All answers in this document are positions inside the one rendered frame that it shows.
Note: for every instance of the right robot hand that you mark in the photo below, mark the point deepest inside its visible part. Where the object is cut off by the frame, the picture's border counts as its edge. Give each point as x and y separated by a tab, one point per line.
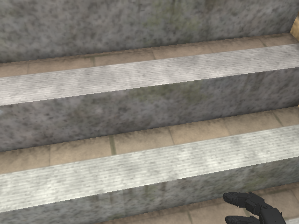
256	205

